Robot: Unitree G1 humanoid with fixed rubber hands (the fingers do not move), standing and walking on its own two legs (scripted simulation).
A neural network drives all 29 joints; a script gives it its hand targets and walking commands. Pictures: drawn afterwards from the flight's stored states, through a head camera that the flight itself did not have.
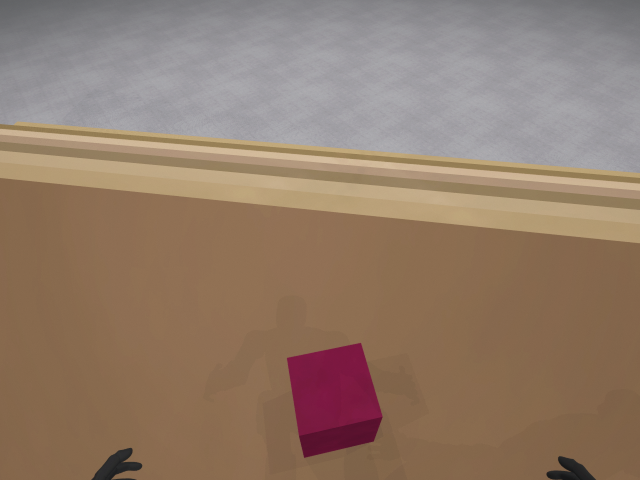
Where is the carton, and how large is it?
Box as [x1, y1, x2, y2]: [287, 343, 382, 457]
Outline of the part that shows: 360,343 287,358 298,432 304,457 373,441 382,416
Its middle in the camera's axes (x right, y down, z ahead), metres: +0.03 +0.46 +1.09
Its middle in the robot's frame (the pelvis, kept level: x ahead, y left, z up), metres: +0.41 +0.01 -0.66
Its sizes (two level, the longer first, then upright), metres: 0.210 0.200 0.250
